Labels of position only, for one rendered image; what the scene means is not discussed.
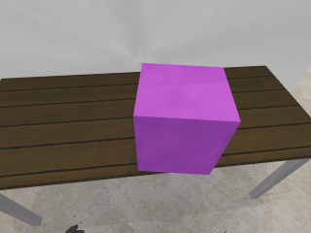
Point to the table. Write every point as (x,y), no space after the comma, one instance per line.
(80,128)

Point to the carton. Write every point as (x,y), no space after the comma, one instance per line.
(184,117)

